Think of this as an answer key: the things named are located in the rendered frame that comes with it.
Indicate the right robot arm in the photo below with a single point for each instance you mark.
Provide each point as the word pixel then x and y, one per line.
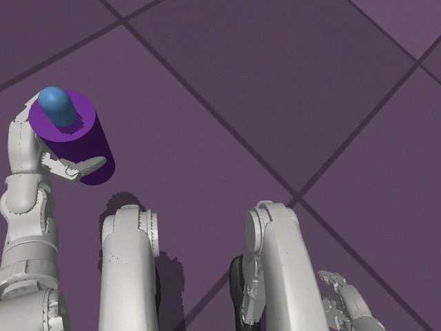
pixel 366 323

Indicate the left robot arm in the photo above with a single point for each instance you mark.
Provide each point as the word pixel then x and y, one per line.
pixel 30 298

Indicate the right robot foot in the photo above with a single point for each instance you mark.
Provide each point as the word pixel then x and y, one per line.
pixel 236 285

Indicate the right robot hand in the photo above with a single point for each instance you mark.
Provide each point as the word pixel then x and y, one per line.
pixel 349 304

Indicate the left robot hand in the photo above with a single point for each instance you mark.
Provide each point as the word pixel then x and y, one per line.
pixel 28 153

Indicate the bottle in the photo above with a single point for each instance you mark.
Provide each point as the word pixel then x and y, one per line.
pixel 68 124

